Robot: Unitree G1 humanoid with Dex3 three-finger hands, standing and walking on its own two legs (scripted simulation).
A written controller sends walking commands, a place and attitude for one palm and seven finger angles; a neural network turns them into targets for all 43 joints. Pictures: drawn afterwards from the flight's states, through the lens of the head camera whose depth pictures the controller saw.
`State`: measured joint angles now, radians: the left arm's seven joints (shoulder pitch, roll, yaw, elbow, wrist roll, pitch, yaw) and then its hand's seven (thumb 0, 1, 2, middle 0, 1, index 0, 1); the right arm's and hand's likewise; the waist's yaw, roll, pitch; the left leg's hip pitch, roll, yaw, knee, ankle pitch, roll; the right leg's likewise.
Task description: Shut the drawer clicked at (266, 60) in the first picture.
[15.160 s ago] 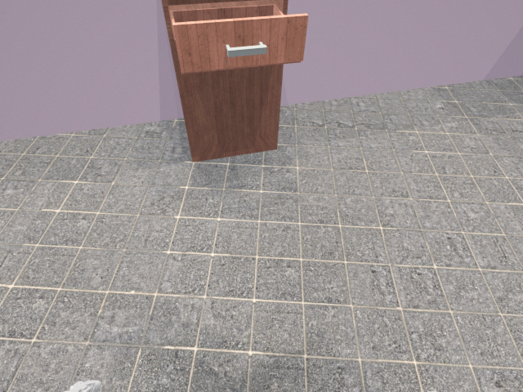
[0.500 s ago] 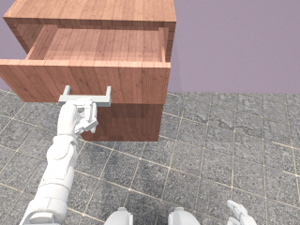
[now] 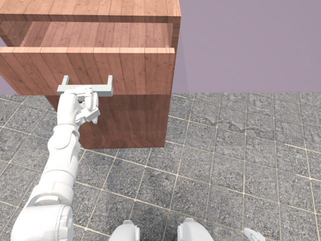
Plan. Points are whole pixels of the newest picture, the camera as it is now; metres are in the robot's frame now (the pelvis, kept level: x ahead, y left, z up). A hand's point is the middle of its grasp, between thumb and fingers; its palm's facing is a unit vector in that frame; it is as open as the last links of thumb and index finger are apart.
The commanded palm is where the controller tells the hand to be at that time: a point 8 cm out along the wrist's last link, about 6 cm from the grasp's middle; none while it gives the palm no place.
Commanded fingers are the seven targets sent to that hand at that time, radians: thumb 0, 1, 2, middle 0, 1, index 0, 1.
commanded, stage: push the drawer shut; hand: left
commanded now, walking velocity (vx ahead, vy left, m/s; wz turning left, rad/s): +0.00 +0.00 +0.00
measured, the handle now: (87, 84) +0.50 +0.19 +0.06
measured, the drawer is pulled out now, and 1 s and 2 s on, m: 0.12 0.00 0.00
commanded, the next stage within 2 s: pull the fist back off the drawer in 1.30 s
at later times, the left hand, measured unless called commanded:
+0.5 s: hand (98, 89) +0.49 +0.16 +0.05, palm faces +0.02 -1.00 -0.04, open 2.8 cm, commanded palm +0.48 +0.21 +0.06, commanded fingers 0.00 0.90 0.90 -1.40 -1.60 -1.40 -1.60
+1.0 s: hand (100, 73) +0.55 +0.16 +0.05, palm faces +0.03 -1.00 -0.04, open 2.7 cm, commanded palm +0.55 +0.20 +0.06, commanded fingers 0.00 0.90 0.90 -1.40 -1.60 -1.40 -1.60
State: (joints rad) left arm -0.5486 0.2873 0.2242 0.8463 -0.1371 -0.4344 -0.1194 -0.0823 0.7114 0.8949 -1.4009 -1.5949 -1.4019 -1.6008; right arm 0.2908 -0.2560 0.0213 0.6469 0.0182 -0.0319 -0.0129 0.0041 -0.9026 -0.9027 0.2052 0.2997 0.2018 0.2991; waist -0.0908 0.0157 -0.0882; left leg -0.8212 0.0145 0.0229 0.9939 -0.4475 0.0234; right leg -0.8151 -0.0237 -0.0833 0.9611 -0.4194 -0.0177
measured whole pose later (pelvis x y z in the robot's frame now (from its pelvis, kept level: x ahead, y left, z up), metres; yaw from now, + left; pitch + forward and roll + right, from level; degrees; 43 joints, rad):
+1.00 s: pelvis +0.00 +0.01 -0.02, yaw -2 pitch +25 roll -4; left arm -1.04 0.52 0.39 1.27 0.00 -0.42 -0.11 -0.09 0.65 0.92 -1.40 -1.59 -1.40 -1.60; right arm 0.42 -0.26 0.05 0.65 -0.04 0.04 0.02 0.00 -0.90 -0.90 0.21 0.30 0.20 0.30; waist -0.23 0.03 -0.10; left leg -1.06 0.04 0.01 1.09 -0.47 0.04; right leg -1.02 0.00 -0.09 1.01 -0.41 -0.01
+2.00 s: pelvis -0.01 +0.02 -0.02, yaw -2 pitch +24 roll -4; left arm -1.01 0.50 0.38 1.20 -0.02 -0.38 -0.08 -0.04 0.73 0.87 -1.40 -1.60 -1.40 -1.60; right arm 0.43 -0.26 0.06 0.62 -0.04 0.05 0.04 0.00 -0.90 -0.90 0.21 0.30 0.20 0.30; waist -0.23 0.03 -0.10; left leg -1.05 0.04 0.02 1.09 -0.47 0.05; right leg -1.02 0.01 -0.08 0.99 -0.39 0.00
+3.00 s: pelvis +0.04 +0.00 +0.06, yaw +0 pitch -1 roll +0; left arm 0.09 0.30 0.14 0.00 -0.08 -0.04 0.08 0.02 0.89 0.90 -1.40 -1.59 -1.40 -1.60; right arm 0.16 -0.24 0.05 0.57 0.04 -0.01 -0.07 0.01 -0.90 -0.90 0.20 0.30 0.20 0.30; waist 0.03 0.05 -0.01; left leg -0.19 0.00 0.04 0.51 -0.31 0.02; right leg -0.20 -0.01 -0.06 0.50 -0.29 -0.01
